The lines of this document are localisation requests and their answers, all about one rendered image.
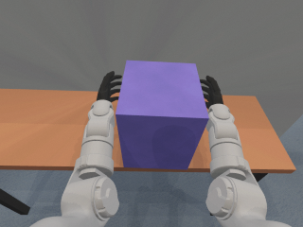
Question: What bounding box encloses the left robot upper arm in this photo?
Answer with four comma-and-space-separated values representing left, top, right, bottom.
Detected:
29, 176, 119, 227

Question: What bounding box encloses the right robot upper arm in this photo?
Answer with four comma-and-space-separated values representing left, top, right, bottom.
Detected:
205, 176, 292, 227

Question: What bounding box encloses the robot left forearm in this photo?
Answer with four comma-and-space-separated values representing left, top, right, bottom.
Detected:
61, 99, 116, 209

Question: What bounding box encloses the table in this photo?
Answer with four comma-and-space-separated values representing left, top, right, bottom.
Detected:
0, 88, 296, 216

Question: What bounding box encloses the right robot hand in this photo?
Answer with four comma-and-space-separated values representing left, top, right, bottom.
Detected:
200, 76, 223, 109

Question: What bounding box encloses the left robot hand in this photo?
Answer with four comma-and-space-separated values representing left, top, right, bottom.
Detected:
96, 71, 122, 103

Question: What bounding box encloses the robot right forearm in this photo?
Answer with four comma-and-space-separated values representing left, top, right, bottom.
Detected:
206, 103, 267, 211

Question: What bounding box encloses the carton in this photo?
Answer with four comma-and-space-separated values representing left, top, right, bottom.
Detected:
116, 60, 209, 170

